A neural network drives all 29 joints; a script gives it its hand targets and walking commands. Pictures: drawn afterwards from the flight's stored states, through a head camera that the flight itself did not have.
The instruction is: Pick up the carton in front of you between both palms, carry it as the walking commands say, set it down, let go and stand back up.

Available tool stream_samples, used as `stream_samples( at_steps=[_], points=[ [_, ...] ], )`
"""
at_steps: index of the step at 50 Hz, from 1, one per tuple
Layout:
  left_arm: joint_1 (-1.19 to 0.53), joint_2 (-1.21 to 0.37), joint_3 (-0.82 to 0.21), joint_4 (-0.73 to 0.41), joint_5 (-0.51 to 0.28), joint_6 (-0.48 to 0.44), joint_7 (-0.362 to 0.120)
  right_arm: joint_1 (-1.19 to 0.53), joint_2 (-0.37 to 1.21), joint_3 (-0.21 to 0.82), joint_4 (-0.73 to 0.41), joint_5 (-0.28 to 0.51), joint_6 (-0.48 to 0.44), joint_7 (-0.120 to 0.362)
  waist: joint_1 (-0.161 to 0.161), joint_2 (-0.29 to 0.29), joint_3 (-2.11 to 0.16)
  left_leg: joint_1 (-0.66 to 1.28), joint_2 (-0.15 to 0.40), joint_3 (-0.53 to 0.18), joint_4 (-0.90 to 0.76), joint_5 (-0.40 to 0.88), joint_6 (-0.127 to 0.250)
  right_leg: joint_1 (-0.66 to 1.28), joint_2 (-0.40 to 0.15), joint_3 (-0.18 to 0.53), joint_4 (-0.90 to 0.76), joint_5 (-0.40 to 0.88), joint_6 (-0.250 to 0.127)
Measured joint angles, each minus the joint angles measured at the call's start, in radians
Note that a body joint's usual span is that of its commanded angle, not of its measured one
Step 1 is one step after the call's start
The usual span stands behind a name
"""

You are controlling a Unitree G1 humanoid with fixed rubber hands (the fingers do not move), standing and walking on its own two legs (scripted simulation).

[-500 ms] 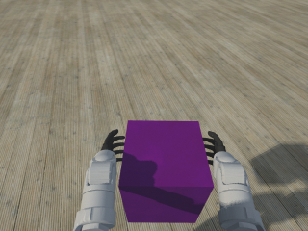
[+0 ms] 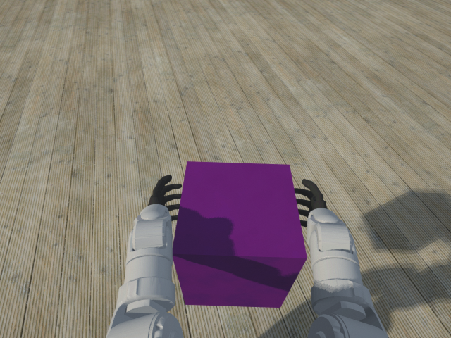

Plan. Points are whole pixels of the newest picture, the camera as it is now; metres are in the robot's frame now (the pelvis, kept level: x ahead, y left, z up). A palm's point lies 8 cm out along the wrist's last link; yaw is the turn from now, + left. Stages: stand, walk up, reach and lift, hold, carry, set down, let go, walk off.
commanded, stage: set down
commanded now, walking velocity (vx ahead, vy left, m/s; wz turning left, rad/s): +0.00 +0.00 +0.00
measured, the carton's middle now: (235, 237) +0.32 +0.01 -0.06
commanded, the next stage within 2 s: none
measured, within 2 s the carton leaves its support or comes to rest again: neither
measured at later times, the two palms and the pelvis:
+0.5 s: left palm (174, 239) +0.36 +0.16 -0.17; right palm (291, 238) +0.38 -0.14 -0.17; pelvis -0.04 -0.01 -0.10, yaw +0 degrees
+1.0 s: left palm (182, 254) +0.39 +0.16 -0.32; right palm (280, 244) +0.43 -0.14 -0.32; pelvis -0.07 -0.01 -0.23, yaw -1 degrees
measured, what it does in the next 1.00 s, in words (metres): lowers itself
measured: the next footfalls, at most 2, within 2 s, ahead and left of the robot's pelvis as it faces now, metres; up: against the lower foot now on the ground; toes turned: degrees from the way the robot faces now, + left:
none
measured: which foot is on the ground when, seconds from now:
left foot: down 0.00-1.00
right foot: down 0.00-1.00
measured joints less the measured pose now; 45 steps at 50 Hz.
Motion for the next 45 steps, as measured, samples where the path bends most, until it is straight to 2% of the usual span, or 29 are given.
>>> stream_samples(
  at_steps=[4, 8, 13, 17, 21, 24, 31, 36, 45],
  points=[
    [-0.069, 0.006, 0.064, 0.065, 0.032, -0.095, -0.021, -0.061, 0.019, -0.065, 0.047, -0.046, -0.092, -0.002, 0.004, 0.003, 0.015, -0.128, 0.005, -0.019, 0.071, -0.018, -0.013, -0.125, 0.014, -0.017, 0.074, -0.023, -0.008],
    [-0.097, 0.011, 0.085, 0.086, 0.039, -0.217, -0.026, -0.093, 0.018, -0.077, 0.064, -0.050, -0.204, -0.008, 0.000, 0.012, 0.031, -0.302, 0.005, -0.044, 0.136, -0.020, -0.025, -0.296, 0.024, -0.039, 0.146, -0.036, -0.014],
    [-0.111, 0.028, 0.076, 0.086, -0.024, -0.364, -0.011, -0.111, -0.008, -0.034, 0.067, 0.027, -0.340, -0.037, -0.003, 0.025, 0.038, -0.565, 0.009, -0.065, 0.239, -0.027, -0.036, -0.556, 0.042, -0.055, 0.253, -0.048, -0.017],
    [-0.123, 0.041, 0.048, 0.062, -0.092, -0.432, 0.008, -0.124, -0.044, 0.022, 0.058, 0.119, -0.412, -0.061, 0.005, 0.024, -0.002, -0.790, 0.010, -0.076, 0.348, -0.048, -0.044, -0.784, 0.060, -0.049, 0.361, -0.067, -0.014],
    [-0.145, 0.052, 0.029, 0.029, -0.144, -0.442, 0.025, -0.155, -0.072, 0.054, 0.044, 0.186, -0.428, -0.071, 0.004, 0.019, -0.078, -0.986, 0.003, -0.084, 0.457, -0.079, -0.053, -0.986, 0.073, -0.040, 0.475, -0.095, -0.007],
    [-0.183, 0.046, 0.044, 0.019, -0.153, -0.423, 0.031, -0.198, -0.089, 0.045, 0.047, 0.203, -0.411, -0.064, 0.001, 0.017, -0.132, -1.102, -0.005, -0.082, 0.536, -0.100, -0.055, -1.102, 0.077, -0.036, 0.558, -0.119, 0.000],
    [-0.290, 0.022, 0.108, 0.038, -0.109, -0.348, 0.051, -0.333, -0.123, -0.027, 0.110, 0.153, -0.335, -0.023, 0.001, 0.016, -0.201, -1.295, -0.023, -0.079, 0.702, -0.145, -0.051, -1.292, 0.081, -0.036, 0.726, -0.172, 0.013],
    [-0.344, 0.022, 0.122, 0.060, -0.097, -0.325, 0.077, -0.417, -0.157, -0.050, 0.172, 0.122, -0.315, -0.004, -0.003, 0.017, -0.228, -1.424, -0.037, -0.082, 0.806, -0.167, -0.052, -1.416, 0.083, -0.040, 0.831, -0.202, 0.020],
    [-0.435, 0.039, 0.115, 0.084, -0.128, -0.323, 0.128, -0.548, -0.240, -0.024, 0.258, 0.154, -0.318, 0.001, -0.001, 0.020, -0.228, -1.643, -0.052, -0.082, 0.987, -0.202, -0.061, -1.633, 0.099, -0.040, 1.018, -0.246, 0.032]
  ],
)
